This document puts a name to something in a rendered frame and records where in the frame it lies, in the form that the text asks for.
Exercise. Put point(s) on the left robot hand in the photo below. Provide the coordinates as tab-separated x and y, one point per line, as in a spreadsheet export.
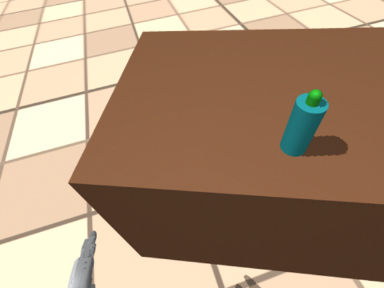
81	275

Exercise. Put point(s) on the bottle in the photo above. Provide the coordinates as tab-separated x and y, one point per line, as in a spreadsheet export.
306	116

